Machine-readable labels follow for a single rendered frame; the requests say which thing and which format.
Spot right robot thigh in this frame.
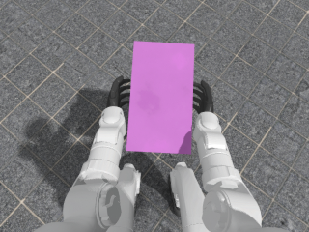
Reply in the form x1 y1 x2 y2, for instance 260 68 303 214
169 166 210 232

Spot robot right upper arm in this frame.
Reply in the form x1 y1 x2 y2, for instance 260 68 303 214
202 188 290 232

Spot right robot foot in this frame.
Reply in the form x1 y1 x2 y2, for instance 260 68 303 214
168 177 181 217

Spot robot left upper arm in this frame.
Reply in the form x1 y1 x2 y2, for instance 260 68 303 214
33 182 122 232

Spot robot right hand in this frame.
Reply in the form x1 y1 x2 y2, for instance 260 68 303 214
192 80 214 114

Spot right robot forearm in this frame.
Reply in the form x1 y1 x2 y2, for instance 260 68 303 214
192 111 262 219

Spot carton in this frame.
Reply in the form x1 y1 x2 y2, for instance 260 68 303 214
126 41 195 155

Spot robot left hand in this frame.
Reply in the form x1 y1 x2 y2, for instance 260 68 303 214
106 75 131 108

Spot left robot forearm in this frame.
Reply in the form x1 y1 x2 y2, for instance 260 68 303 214
63 106 126 218

